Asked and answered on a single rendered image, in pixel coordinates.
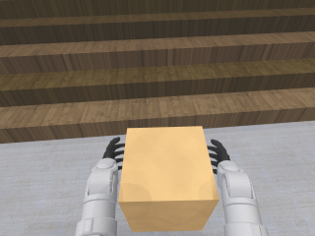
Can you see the carton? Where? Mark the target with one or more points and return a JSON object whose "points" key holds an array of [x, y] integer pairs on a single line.
{"points": [[167, 179]]}

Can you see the left robot forearm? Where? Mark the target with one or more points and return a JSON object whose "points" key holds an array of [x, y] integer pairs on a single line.
{"points": [[100, 199]]}

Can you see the right robot forearm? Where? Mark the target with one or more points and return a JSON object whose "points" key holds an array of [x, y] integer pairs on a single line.
{"points": [[239, 202]]}

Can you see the right robot hand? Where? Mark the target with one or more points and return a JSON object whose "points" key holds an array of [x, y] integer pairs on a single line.
{"points": [[221, 154]]}

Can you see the left robot hand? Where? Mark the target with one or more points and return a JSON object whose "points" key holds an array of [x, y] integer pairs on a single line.
{"points": [[111, 151]]}

